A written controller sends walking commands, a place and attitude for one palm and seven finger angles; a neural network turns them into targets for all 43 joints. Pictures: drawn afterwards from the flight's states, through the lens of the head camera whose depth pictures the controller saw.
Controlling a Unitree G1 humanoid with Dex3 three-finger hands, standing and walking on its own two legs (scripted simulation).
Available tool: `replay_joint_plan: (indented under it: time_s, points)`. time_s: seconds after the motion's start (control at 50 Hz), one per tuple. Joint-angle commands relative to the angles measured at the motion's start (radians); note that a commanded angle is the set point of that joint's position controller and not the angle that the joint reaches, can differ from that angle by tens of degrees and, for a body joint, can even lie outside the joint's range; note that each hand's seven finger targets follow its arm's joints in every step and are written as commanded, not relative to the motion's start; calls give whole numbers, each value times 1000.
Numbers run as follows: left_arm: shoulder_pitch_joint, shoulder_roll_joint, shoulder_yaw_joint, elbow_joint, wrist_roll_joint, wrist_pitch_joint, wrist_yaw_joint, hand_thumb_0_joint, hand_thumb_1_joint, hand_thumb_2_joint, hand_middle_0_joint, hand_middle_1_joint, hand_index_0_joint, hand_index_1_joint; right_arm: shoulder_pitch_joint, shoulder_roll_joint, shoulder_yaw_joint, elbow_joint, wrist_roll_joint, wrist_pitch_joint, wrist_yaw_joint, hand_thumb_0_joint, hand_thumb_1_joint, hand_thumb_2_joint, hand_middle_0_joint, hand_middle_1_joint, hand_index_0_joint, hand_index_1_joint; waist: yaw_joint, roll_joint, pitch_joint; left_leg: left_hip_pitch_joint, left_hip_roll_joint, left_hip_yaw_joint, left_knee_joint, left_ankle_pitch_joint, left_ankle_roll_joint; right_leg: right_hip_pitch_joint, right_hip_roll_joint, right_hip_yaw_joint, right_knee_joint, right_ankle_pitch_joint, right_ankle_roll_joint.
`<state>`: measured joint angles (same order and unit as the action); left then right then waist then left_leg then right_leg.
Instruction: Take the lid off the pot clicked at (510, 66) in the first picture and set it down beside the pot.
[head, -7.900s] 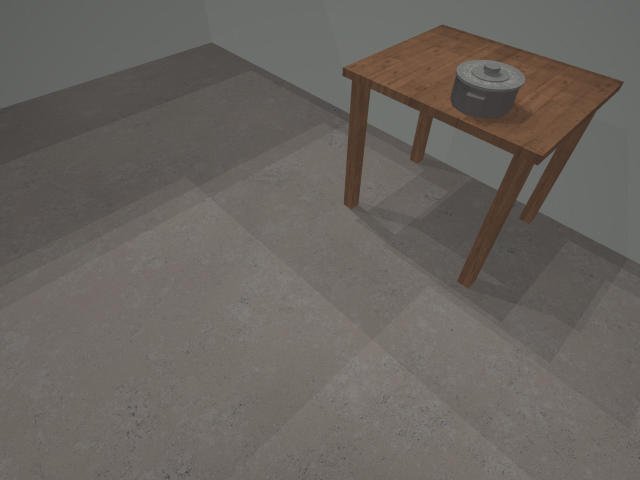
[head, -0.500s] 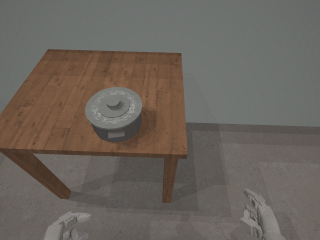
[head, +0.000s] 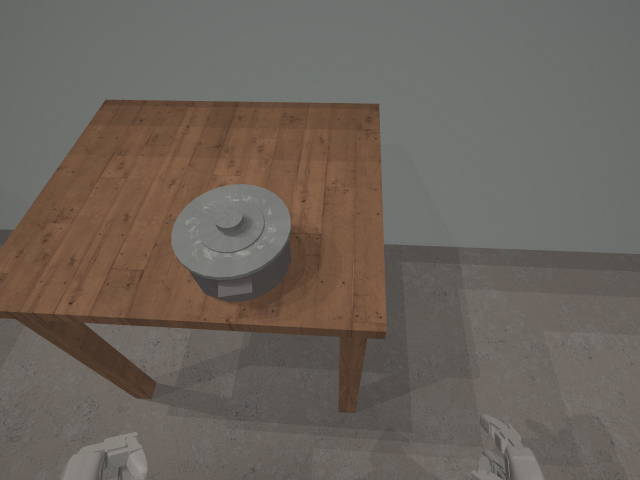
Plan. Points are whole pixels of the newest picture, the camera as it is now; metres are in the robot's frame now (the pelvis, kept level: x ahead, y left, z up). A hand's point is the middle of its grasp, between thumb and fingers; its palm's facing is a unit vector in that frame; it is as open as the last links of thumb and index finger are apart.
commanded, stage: raise the hand higher, near the body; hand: left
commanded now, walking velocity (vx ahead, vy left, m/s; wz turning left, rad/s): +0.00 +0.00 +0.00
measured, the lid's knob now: (229, 219) +0.48 +0.20 +0.00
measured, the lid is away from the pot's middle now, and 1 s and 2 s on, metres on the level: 0.00 0.00 0.00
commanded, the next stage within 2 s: reach forward and open the fingers in 0.60 s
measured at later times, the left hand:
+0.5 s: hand (98, 435) +0.15 +0.24 +0.05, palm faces +0.25 -0.86 -0.44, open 3.1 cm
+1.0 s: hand (42, 428) +0.15 +0.29 +0.07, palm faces -0.18 -0.12 -0.98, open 3.0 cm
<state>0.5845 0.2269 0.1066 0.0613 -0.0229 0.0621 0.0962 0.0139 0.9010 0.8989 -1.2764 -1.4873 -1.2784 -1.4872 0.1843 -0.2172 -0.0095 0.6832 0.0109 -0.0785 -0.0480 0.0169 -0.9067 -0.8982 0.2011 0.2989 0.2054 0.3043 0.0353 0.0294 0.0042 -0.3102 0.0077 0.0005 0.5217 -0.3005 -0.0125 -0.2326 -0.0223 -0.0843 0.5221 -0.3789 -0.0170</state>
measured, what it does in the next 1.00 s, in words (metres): stands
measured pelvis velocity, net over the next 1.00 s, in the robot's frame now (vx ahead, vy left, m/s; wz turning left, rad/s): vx -0.04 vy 0.01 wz -0.01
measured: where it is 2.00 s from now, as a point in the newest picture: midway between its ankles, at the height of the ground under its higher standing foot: outside the picture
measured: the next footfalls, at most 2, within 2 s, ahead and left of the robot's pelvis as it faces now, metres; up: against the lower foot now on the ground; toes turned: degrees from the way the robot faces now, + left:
none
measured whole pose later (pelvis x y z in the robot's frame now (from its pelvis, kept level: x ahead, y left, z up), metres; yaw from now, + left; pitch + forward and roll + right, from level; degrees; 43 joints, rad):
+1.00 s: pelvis -0.04 +0.01 +0.00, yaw +0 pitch +3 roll +0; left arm 0.43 0.59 0.05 -0.29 0.75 0.15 -0.01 0.01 0.72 0.89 -1.15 -1.37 -1.16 -1.37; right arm 0.12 -0.30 -0.01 0.60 0.03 0.09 -0.02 0.02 -0.91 -0.90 0.20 0.30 0.20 0.30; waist 0.07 0.12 -0.01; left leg -0.33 0.01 0.00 0.53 -0.25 0.01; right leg -0.25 -0.02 -0.08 0.51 -0.31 -0.01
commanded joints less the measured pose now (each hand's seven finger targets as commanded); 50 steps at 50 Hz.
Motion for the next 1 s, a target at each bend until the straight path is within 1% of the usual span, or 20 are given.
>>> replay_joint_plan:
  time_s: [0.0, 0.04, 0.12, 0.24, 0.34, 0.38, 0.46, 0.54, 0.62, 0.68, 0.7, 0.72, 0.74, 0.78, 0.86, 0.88, 0.9, 0.92, 0.94, 0.98]
  points:
    - [144, 135, 104, -202, 1, -60, 15, 0, 900, 900, -1300, -1500, -1300, -1500, -97, -110, -55, -145, -2, -58, -16, 0, -900, -900, 200, 300, 200, 300, 0, -54, -154, 182, 3, -10, 4, 499, 63, 5, -10, 0, -65, 562, 17]
    - [164, 107, 85, -183, 5, -66, 1, 0, 900, 900, -1300, -1500, -1300, -1500, -107, -114, -61, -151, 0, -45, -15, 0, -900, -900, 200, 300, 200, 300, -6, -99, -106, 159, 4, -9, 5, 471, 65, -12, -13, -4, -70, 573, 27]
    - [161, 180, 120, -438, 8, -106, -5, 0, 900, 900, -1300, -1500, -1300, -1500, -89, -110, -59, -179, -5, -69, -12, 0, -900, -900, 200, 300, 200, 300, 28, 40, -235, 255, 13, -8, -5, 599, 69, 45, -16, 2, -71, 591, 20]
    - [191, 161, 145, -371, 5, -104, -7, 0, 900, 900, -1300, -1500, -1300, -1500, -107, -105, -60, -173, -3, -41, -20, 0, -900, -900, 200, 300, 200, 300, 7, -90, -120, 207, 14, 0, -14, 545, 68, 21, -14, -7, -99, 629, 33]
    - [153, 173, 123, -588, 2, -135, -12, 0, 900, 900, -1300, -1500, -1300, -1500, -97, -96, -43, -209, -4, -58, -17, 0, -900, -900, 200, 300, 200, 300, 27, 45, -191, 283, 18, -1, -31, 618, 66, 64, -13, -4, -108, 592, 23]
    - [136, 224, 187, -571, 3, -128, -1, 0, 900, 900, -1300, -1500, -1300, -1500, -103, -102, -44, -192, -10, -53, -18, 0, -900, -900, 200, 300, 200, 300, 31, 19, -169, 276, 17, -3, -40, 598, 62, 59, -6, -3, -127, 593, 19]
    - [122, 194, 181, -536, -2, -140, -8, 0, 900, 900, -1300, -1500, -1300, -1500, -117, -101, -43, -197, -8, -36, -18, 0, -900, -900, 200, 300, 200, 300, 22, -61, -121, 254, 18, 0, -54, 519, 63, 48, -6, -6, -139, 570, 25]
    - [60, 197, 165, -645, -6, -164, -10, 0, 900, 900, -1300, -1500, -1300, -1500, -127, -98, -28, -211, -8, -51, -14, 0, -900, -900, 200, 300, 200, 300, 28, 28, -121, 270, 17, -2, -73, 463, 58, 50, -4, 0, -157, 490, 17]
    - [56, 236, 221, -661, -17, -177, 4, 0, 900, 900, -1300, -1500, -1300, -1500, -141, -94, -27, -208, -4, -62, -18, 0, -900, -900, 200, 300, 200, 300, 32, -31, -105, 253, 22, -3, -89, 376, 57, 58, -1, 2, -174, 431, 11]
    - [64, 240, 239, -664, -21, -184, 4, 0, 900, 900, -1300, -1500, -1300, -1500, -150, -99, -28, -206, 0, -62, -15, 0, -900, -900, 200, 300, 200, 300, 38, 15, -87, 246, 21, 2, -92, 347, 54, 60, -2, 10, -183, 413, 7]
    - [-11, 498, 188, -666, 451, -95, 32, 0, 886, 879, -1271, -1498, -1271, -1498, -115, -173, -16, -205, -27, 0, 4, 0, -900, -900, 200, 300, 200, 300, 30, 73, -100, 130, 4, 8, -58, 424, 74, -4, 21, 31, -87, 432, 8]
    - [-24, 375, 153, -703, 462, -50, 45, 0, 872, 859, -1244, -1493, -1244, -1493, -135, -130, -24, -252, -21, 30, 18, 0, -900, -900, 200, 300, 200, 300, 31, 89, -98, 128, 8, 6, -51, 471, 70, -7, 12, 1, -75, 421, -4]
    - [-46, 355, 129, -678, 467, -33, 47, 0, 858, 838, -1218, -1487, -1218, -1487, -132, -136, -29, -247, -19, 45, 25, 0, -900, -900, 200, 300, 200, 300, 21, 71, -79, 119, 11, 4, -47, 465, 67, -26, 14, -1, -78, 396, -7]
    - [25, 419, 141, -572, 656, 33, 46, 0, 817, 823, -1171, -1461, -1171, -1461, -164, -151, -39, -250, -8, 83, 39, 0, -900, -900, 200, 300, 200, 300, 57, 77, -83, 104, 12, 0, -43, 378, 53, -27, 37, 33, -85, 327, -23]
    - [-150, 561, 139, -624, 803, 83, 5, 0, 686, 900, -1108, -1351, -1108, -1351, -191, -181, -39, -272, -1, 124, 43, 0, -900, -900, 200, 300, 200, 300, 45, 19, -221, 98, -14, -25, -24, 286, 58, -5, 32, 52, -84, 267, -9]
    - [-180, 568, 129, -601, 817, 95, -21, 0, 654, 919, -1098, -1313, -1098, -1313, -224, -176, -36, -278, 8, 122, 37, 0, -900, -900, 200, 300, 200, 300, 48, 18, -205, 92, -18, -28, -28, 254, 59, -9, 37, 58, -95, 245, -7]
    - [-223, 527, 76, -559, 803, 93, -47, 0, 621, 938, -1090, -1272, -1090, -1272, -216, -168, -35, -275, 24, 116, 31, 0, -900, -900, 200, 300, 200, 300, 23, -23, -179, 87, -19, -26, -29, 214, 64, -16, 30, 55, -104, 224, 1]
    - [-251, 589, 111, -502, 809, 84, -76, 0, 590, 956, -1082, -1228, -1082, -1228, -206, -181, -36, -256, 21, 113, 25, 0, -900, -900, 200, 300, 200, 300, 29, -28, -164, 77, -26, -32, -35, 200, 67, -30, 30, 58, -118, 211, 8]
    - [-266, 544, 61, -456, 789, 76, -114, 0, 558, 974, -1077, -1181, -1077, -1181, -213, -175, -35, -252, 30, 108, 20, 0, -900, -900, 200, 300, 200, 300, 14, -39, -130, 76, -33, -31, -33, 188, 72, -29, 30, 57, -126, 222, 13]
    - [-355, 585, 72, -445, 777, 56, -185, 0, 496, 1008, -1069, -1078, -1069, -1078, -236, -184, -34, -255, 34, 101, 13, 0, -900, -900, 200, 300, 200, 300, 15, -40, -141, 97, -43, -30, -40, 197, 80, -31, 34, 60, -142, 252, 19]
